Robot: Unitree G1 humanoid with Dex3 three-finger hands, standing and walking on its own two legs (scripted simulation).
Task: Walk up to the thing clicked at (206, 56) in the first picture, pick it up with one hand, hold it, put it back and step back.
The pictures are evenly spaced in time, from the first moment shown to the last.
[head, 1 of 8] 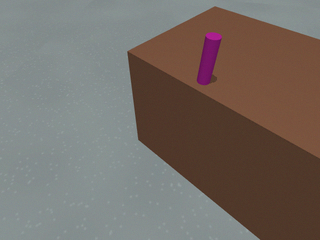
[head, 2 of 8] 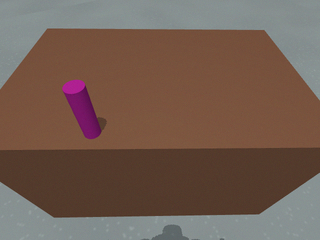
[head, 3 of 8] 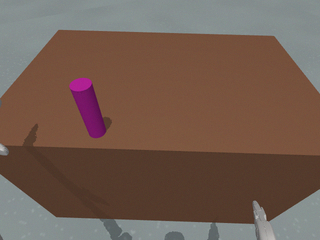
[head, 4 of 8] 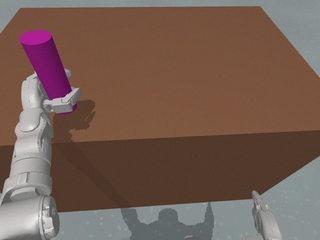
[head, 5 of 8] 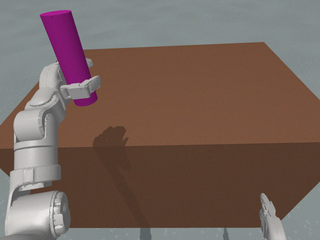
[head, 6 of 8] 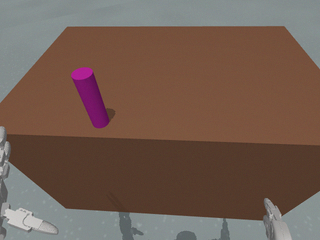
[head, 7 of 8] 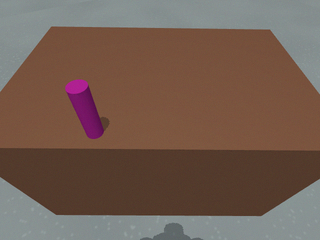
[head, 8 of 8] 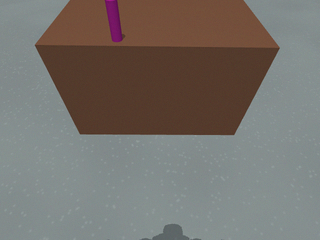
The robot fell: no
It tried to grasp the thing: yes
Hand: left
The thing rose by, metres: 0.27
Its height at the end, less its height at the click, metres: +0.00
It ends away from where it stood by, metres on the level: 0.00
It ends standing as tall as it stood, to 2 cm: yes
